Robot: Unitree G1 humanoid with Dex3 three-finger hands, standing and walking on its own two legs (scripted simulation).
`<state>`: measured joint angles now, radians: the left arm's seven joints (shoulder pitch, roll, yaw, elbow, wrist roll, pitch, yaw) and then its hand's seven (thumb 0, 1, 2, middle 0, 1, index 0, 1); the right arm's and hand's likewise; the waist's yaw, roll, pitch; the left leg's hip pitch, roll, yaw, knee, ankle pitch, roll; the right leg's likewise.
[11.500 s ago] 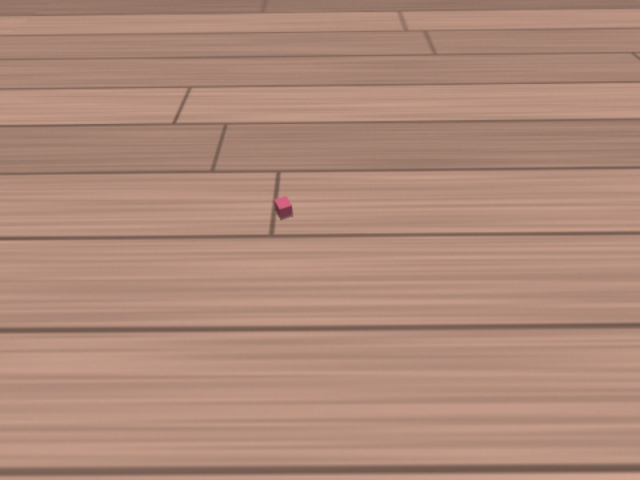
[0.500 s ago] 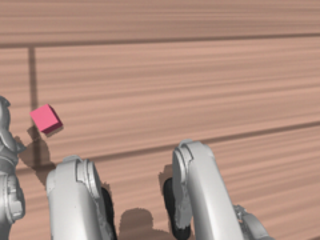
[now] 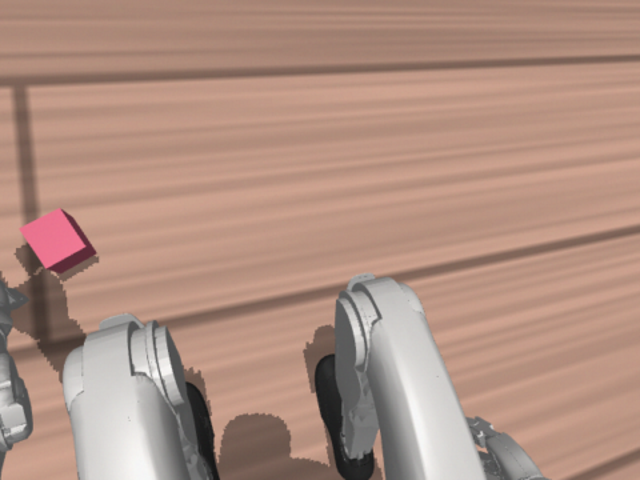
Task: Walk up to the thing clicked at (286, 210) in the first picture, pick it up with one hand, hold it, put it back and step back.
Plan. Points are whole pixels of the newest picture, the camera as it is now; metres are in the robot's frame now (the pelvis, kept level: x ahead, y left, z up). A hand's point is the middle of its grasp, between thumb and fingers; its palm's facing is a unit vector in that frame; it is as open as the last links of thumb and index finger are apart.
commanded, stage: rise first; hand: left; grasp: from above
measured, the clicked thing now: (60, 241) +0.45 +0.32 -0.30
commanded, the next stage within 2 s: approach in 1.70 s
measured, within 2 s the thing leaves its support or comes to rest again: neither
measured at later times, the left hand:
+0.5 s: hand out of the picture +0.41 +0.35 -0.20, palm faces -0.35 -0.25 -0.90, open 13.8 cm
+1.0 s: hand out of the picture +0.41 +0.36 -0.18, palm faces -0.34 -0.25 -0.90, open 13.8 cm
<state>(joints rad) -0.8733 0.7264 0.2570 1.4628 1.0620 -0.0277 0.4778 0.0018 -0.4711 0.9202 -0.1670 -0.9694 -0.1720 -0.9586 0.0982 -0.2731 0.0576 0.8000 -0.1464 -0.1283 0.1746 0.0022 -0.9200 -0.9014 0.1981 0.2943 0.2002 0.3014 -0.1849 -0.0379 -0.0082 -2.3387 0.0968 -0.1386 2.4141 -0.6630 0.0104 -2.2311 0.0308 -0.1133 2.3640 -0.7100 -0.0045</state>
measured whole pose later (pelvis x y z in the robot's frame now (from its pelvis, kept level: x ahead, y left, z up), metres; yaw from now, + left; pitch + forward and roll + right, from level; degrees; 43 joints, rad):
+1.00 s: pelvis +0.00 +0.00 -0.01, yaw -1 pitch +31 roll -8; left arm -0.90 0.77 0.26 1.49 1.03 0.00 0.46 0.00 -0.49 0.93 -0.19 -0.96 -0.18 -0.96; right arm 0.12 -0.29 0.09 0.79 -0.15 -0.20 0.25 0.00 -0.93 -0.91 0.20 0.29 0.20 0.30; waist -0.21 -0.03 0.02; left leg -2.35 0.09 -0.16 2.45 -0.66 0.01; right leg -2.23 0.04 -0.13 2.39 -0.70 0.00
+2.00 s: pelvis -0.01 +0.00 -0.01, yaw +0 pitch +31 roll -7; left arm -0.94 0.73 0.19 1.53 1.06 -0.01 0.50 0.00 -0.49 0.94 -0.23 -0.86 -0.20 -0.88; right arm 0.12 -0.30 0.08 0.81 -0.17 -0.21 0.24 0.00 -0.92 -0.90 0.20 0.29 0.20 0.30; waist -0.21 -0.04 -0.01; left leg -2.35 0.09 -0.15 2.43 -0.64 0.01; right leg -2.24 0.03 -0.12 2.38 -0.68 0.00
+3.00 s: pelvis -0.01 +0.00 +0.00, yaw +0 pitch +32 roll -7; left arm -1.06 0.77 0.15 1.67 1.00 0.07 0.42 0.00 -0.58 1.02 -0.12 -0.93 -0.09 -0.96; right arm 0.09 -0.33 0.12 0.75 -0.16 -0.23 0.24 0.00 -0.91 -0.90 0.19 0.29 0.20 0.30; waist -0.27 -0.02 0.01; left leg -2.34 0.08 -0.14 2.41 -0.64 0.01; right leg -2.23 0.03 -0.12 2.36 -0.69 0.00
